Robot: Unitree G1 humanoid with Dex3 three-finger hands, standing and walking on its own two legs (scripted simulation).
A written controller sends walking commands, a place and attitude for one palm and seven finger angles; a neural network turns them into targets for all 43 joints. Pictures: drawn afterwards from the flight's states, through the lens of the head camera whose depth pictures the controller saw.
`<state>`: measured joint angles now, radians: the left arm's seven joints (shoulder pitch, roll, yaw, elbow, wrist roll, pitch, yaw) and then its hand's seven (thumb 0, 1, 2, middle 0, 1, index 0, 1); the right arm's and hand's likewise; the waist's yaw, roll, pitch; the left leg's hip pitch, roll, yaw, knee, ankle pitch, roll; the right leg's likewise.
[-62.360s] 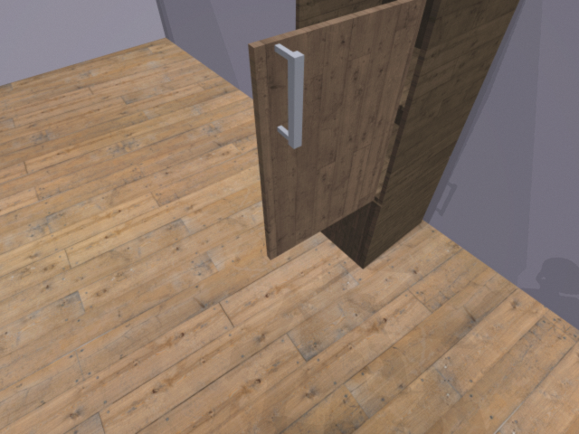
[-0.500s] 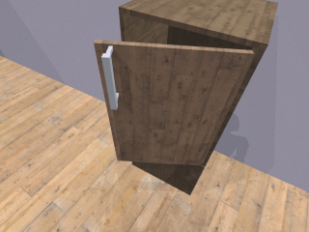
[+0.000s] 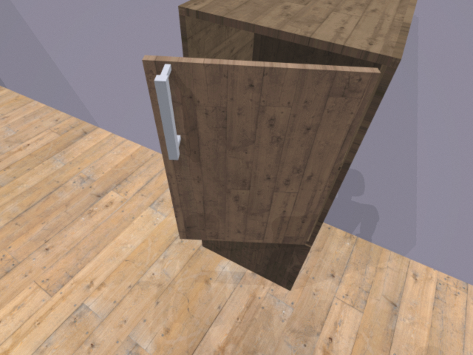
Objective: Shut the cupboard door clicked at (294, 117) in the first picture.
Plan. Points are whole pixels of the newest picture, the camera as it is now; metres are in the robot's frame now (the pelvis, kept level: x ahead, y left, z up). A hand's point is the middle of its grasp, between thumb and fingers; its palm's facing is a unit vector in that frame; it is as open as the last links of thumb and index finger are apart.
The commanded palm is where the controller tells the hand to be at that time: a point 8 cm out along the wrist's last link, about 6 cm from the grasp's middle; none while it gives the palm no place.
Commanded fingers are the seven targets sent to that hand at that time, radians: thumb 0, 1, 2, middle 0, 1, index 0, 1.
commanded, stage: look again from close up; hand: left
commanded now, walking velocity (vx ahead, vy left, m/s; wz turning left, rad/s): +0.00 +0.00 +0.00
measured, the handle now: (170, 115) +0.48 +0.16 +0.16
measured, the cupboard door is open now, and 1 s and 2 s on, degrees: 26 26 26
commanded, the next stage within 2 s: shuffle to correct the standing spot in 0.28 s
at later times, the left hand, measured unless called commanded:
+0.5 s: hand out of the picture -0.04 +0.14 -0.18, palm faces +0.02 -0.99 -0.16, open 7.4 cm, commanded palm none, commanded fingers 0.00 0.90 0.90 -0.20 -0.30 -0.20 -0.30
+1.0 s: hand out of the picture -0.01 +0.10 -0.19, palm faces +0.08 -0.99 -0.10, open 7.4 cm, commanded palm none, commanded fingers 0.00 0.90 0.90 -0.20 -0.30 -0.20 -0.30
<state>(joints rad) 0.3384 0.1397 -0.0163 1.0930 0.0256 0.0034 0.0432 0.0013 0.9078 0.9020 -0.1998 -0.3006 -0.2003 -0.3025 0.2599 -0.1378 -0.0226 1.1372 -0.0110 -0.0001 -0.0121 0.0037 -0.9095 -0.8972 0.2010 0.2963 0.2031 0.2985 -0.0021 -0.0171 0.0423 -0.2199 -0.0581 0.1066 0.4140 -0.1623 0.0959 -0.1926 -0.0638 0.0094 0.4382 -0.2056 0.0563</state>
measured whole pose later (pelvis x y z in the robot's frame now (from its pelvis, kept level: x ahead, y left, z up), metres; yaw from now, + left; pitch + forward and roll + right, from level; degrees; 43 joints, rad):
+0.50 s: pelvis -0.01 -0.02 +0.00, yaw +0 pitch -2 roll +0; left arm 0.36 0.12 0.00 1.10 0.03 0.00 0.04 0.00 0.91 0.90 -0.20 -0.30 -0.20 -0.30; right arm 0.28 -0.12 -0.03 1.14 -0.02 0.01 -0.01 0.00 -0.91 -0.90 0.20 0.30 0.20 0.30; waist -0.01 -0.01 0.03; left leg -0.25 -0.04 0.10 0.42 -0.16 0.07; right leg -0.23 -0.04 0.00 0.46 -0.23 0.03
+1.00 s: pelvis +0.05 -0.03 +0.00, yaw +0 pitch -1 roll -1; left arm 0.39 0.09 0.01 1.13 0.02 -0.01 0.04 0.00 0.91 0.90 -0.20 -0.30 -0.20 -0.30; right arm 0.26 -0.13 -0.03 1.14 -0.01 -0.03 -0.05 0.01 -0.93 -0.90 0.20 0.30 0.20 0.30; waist 0.02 -0.03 0.03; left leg -0.23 0.00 0.08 0.53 -0.28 0.04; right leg -0.16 0.00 -0.02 0.49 -0.31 0.02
